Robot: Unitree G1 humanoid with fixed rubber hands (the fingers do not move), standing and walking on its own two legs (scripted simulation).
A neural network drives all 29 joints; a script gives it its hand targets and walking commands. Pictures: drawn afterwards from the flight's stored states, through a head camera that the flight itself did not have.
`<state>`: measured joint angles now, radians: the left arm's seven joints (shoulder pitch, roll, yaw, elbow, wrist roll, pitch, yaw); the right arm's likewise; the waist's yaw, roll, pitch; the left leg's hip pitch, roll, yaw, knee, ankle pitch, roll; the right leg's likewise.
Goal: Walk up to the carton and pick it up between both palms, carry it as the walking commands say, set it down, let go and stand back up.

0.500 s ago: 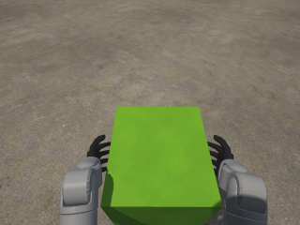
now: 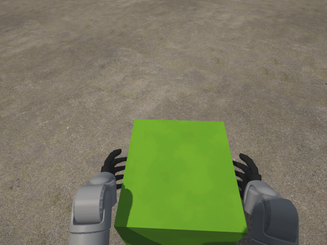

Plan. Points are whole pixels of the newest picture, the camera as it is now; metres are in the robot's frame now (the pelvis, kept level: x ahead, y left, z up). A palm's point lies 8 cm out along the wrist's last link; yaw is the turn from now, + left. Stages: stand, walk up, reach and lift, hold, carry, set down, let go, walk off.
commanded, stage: carry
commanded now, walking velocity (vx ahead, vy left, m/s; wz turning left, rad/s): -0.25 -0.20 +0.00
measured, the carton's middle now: (176, 187) +0.28 -0.02 +0.00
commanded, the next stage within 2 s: none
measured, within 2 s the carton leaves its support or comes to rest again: neither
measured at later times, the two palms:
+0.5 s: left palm out of the picture +0.10 +0.12 +0.08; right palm (291, 238) +0.14 -0.19 +0.12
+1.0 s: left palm out of the picture -0.05 -0.06 +0.09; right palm out of the picture -0.05 -0.37 +0.09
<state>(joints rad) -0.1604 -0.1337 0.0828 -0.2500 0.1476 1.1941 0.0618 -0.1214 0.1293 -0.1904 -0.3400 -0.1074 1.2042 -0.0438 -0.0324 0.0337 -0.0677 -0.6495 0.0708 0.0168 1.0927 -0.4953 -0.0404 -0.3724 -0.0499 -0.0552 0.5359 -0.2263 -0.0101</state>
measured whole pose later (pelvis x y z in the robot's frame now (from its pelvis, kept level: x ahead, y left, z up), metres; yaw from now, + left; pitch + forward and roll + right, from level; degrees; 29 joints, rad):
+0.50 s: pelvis -0.15 -0.07 +0.01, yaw +4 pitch +5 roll -5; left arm -0.18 -0.14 0.11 -0.36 0.14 1.19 0.07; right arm -0.18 0.14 -0.18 -0.37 -0.10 1.16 -0.04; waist 0.04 -0.01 -0.07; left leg -0.33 0.12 0.08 0.48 -0.24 0.02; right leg -0.62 -0.01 0.05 1.05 -0.34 0.06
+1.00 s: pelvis -0.31 -0.21 +0.00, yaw +3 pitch +4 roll +1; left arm -0.16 -0.13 0.11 -0.33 0.15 1.15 0.04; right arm -0.16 0.13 -0.16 -0.39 -0.08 1.17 -0.07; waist -0.05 0.00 -0.09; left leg -0.47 0.01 0.10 1.04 -0.51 -0.04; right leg -0.42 -0.01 -0.09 0.48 -0.12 -0.06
